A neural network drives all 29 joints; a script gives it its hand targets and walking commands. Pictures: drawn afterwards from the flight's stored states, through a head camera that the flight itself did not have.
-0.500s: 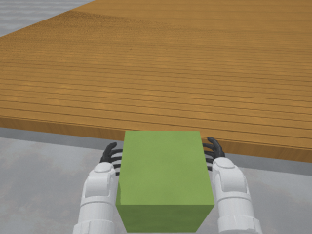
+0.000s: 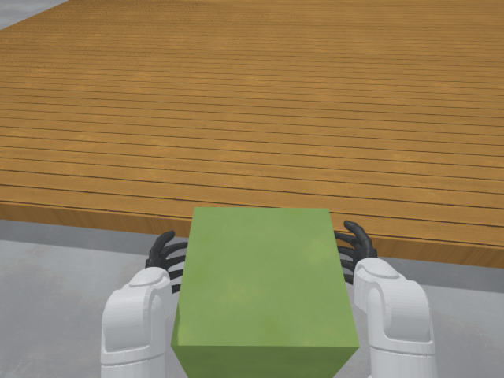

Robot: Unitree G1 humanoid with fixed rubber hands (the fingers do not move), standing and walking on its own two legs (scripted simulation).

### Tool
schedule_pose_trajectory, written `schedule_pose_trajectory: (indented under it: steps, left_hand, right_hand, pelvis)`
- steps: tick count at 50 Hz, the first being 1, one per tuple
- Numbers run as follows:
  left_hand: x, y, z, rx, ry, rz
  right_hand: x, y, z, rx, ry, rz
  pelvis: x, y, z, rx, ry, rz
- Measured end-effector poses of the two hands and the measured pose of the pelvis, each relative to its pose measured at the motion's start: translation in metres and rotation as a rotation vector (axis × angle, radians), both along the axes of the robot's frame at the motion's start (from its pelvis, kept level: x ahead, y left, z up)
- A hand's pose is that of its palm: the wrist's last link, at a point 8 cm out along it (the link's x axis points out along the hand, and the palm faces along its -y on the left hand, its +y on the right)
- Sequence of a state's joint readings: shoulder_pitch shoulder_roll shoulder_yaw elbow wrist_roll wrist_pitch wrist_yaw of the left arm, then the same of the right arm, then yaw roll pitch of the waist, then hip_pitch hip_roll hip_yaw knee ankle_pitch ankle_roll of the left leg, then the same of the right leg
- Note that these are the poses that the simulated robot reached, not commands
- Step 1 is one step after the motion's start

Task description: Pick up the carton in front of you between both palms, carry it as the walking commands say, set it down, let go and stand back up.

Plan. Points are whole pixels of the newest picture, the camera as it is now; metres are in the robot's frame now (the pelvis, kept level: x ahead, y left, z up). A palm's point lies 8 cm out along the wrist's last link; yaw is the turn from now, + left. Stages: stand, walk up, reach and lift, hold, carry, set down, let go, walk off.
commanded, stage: carry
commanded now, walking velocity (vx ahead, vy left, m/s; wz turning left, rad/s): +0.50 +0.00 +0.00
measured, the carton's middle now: (259, 304) +0.26 +0.01 +0.00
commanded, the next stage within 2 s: none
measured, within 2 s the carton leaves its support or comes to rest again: neither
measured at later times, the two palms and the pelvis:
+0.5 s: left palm (205, 138) +0.57 +0.12 +0.11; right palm (342, 126) +0.60 -0.18 +0.11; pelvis +0.30 -0.06 +0.01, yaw +3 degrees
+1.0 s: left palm (215, 47) +1.03 +0.13 +0.14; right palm (311, 44) +1.01 -0.17 +0.15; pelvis +0.61 +0.00 +0.00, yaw +1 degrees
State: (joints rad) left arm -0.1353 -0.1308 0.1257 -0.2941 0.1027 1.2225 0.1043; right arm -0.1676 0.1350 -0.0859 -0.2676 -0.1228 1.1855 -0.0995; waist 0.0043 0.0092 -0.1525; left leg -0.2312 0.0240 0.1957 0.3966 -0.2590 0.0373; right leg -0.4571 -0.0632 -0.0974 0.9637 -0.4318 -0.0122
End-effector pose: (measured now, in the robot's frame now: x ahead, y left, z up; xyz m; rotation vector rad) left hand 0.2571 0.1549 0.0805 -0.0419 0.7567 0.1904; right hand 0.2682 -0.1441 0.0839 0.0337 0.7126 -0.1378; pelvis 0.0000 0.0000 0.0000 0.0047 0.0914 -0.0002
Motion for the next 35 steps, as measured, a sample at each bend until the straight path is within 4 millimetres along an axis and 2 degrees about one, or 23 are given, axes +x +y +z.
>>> schedule_pose_trajectory:
  steps: [3, 7, 12, 16, 20, 24, 29, 32, 35]
  left_hand:
    - [0.037, -0.009, 0.005, -0.004, 0.004, -0.026]
    - [0.094, -0.024, 0.007, -0.004, -0.024, -0.039]
    - [0.168, -0.044, -0.003, 0.015, -0.059, -0.025]
    - [0.21, -0.048, -0.013, 0.022, 0.002, 0.009]
    - [0.247, -0.044, 0.0, 0.013, 0.002, 0.059]
    - [0.299, -0.039, 0.024, 0.006, -0.073, 0.084]
    - [0.385, -0.034, 0.052, 0.004, -0.178, 0.058]
    - [0.447, -0.027, 0.062, 0.023, -0.207, 0.019]
    - [0.516, -0.019, 0.064, 0.04, -0.211, -0.032]
  right_hand:
    - [0.029, -0.01, 0.006, 0.006, 0.004, -0.032]
    - [0.082, -0.024, 0.009, 0.016, -0.022, -0.052]
    - [0.162, -0.044, -0.007, 0.036, -0.057, -0.04]
    - [0.215, -0.048, -0.016, 0.041, 0.005, -0.005]
    - [0.266, -0.042, -0.003, 0.043, 0.005, 0.036]
    - [0.322, -0.038, 0.021, 0.051, -0.069, 0.05]
    - [0.399, -0.034, 0.05, 0.049, -0.174, 0.028]
    - [0.455, -0.027, 0.063, 0.01, -0.206, 0.026]
    - [0.517, -0.019, 0.07, -0.042, -0.212, 0.022]
  pelvis:
    - [0.032, -0.003, 0.003, -0.01, 0.002, 0.004]
    - [0.082, -0.014, -0.001, -0.011, -0.003, 0.006]
    - [0.156, -0.037, -0.023, -0.019, -0.028, 0.029]
    - [0.199, -0.05, -0.017, -0.016, -0.021, 0.058]
    - [0.241, -0.057, -0.001, 0.004, -0.007, 0.065]
    - [0.289, -0.057, 0.007, 0.019, 0.001, 0.054]
    - [0.356, -0.048, 0.003, 0.013, -0.007, 0.04]
    - [0.4, -0.038, -0.007, -0.001, -0.015, 0.029]
    - [0.447, -0.025, -0.025, -0.01, -0.03, 0.009]
